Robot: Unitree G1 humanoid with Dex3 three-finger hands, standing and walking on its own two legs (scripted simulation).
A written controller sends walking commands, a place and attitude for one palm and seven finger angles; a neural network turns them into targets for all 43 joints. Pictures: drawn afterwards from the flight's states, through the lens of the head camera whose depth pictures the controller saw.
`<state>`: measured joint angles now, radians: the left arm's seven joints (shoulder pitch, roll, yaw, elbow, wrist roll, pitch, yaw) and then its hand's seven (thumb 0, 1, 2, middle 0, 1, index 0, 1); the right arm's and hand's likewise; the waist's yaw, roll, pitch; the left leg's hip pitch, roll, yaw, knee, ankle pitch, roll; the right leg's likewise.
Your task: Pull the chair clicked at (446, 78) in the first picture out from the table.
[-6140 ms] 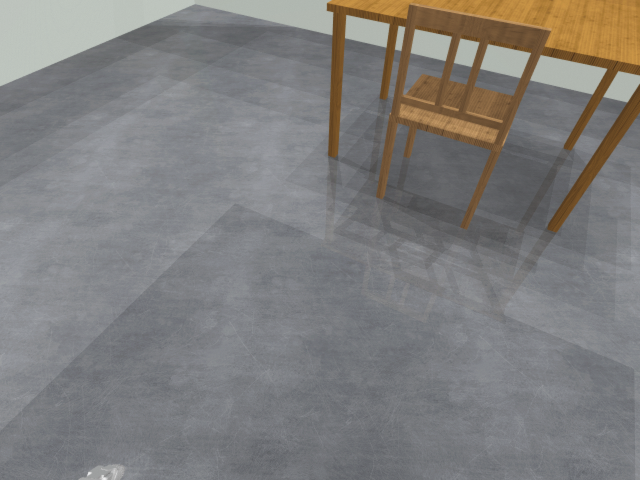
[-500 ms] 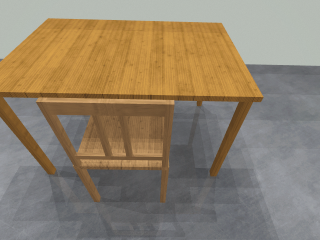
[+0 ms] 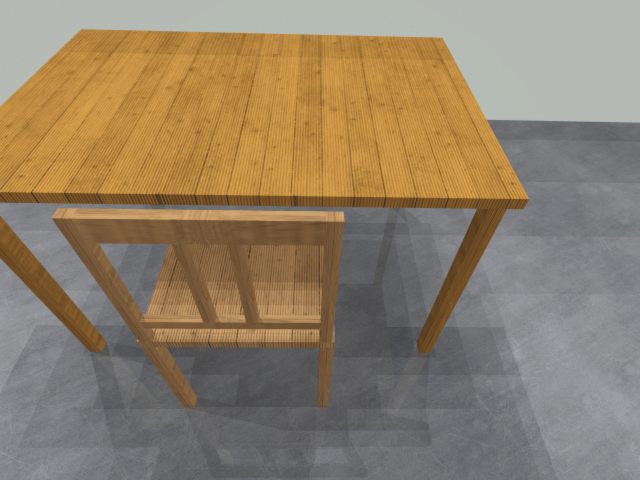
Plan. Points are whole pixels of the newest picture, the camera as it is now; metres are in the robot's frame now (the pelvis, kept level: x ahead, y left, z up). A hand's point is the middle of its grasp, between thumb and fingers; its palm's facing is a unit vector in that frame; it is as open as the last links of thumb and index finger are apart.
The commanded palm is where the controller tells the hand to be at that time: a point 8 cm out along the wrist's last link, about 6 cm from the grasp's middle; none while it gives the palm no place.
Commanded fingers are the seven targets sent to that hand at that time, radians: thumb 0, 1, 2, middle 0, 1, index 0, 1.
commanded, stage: look again from close up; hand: left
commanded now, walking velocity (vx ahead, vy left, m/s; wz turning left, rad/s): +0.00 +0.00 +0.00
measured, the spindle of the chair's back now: (197, 284) +0.46 +0.26 -0.12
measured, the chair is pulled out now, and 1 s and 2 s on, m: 0.00 0.00 0.00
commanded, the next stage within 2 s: none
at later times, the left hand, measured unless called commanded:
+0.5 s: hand out of the picture +0.03 +0.17 -0.17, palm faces +0.01 -0.98 -0.21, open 7.4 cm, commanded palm none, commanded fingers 0.00 0.90 0.90 -0.20 -0.30 -0.20 -0.30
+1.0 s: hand out of the picture +0.01 +0.15 -0.17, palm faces +0.03 -0.98 -0.19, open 7.4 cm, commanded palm none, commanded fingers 0.00 0.90 0.90 -0.20 -0.30 -0.20 -0.30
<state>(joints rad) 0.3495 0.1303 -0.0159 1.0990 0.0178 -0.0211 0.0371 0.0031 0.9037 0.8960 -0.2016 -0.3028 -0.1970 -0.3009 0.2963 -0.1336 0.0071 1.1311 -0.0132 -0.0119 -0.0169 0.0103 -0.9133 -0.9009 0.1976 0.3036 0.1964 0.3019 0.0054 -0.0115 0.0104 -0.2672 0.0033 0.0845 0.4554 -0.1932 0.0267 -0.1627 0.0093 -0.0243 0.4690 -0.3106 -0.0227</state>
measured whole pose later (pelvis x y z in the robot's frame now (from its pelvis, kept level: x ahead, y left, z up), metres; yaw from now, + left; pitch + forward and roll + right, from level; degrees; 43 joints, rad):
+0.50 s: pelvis +0.04 +0.00 +0.00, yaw -1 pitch +0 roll +1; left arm 0.30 0.16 -0.01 1.11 0.02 -0.02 0.04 0.00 0.90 0.90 -0.20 -0.30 -0.20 -0.30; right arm 0.23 -0.17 0.01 1.14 -0.01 -0.02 -0.03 0.01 -0.92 -0.90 0.20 0.30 0.20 0.30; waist 0.01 -0.02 0.00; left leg -0.19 -0.01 0.10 0.42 -0.24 0.02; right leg -0.08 0.00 -0.01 0.43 -0.34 -0.02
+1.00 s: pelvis +0.04 -0.02 +0.00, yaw +0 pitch -1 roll +1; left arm 0.35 0.14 -0.02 1.12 0.02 -0.03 0.05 0.00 0.90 0.90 -0.20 -0.30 -0.20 -0.30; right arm 0.26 -0.15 0.01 1.16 -0.01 -0.01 -0.03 0.01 -0.91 -0.90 0.20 0.30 0.20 0.30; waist 0.01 -0.01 0.00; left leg -0.16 0.01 0.08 0.40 -0.23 0.00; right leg -0.04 0.02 -0.02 0.39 -0.34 -0.04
